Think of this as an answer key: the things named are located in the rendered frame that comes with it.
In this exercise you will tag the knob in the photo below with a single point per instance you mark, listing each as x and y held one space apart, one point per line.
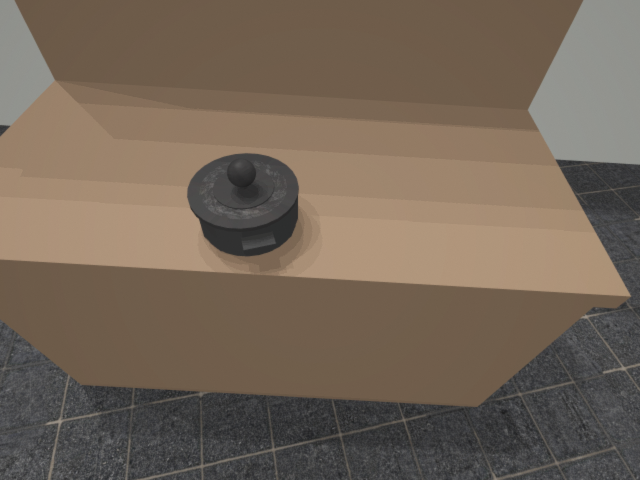
241 172

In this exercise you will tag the table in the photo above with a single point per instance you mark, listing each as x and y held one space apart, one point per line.
438 249

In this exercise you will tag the pot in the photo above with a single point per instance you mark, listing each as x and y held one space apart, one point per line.
252 243

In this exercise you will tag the lid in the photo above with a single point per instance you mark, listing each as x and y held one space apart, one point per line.
222 205

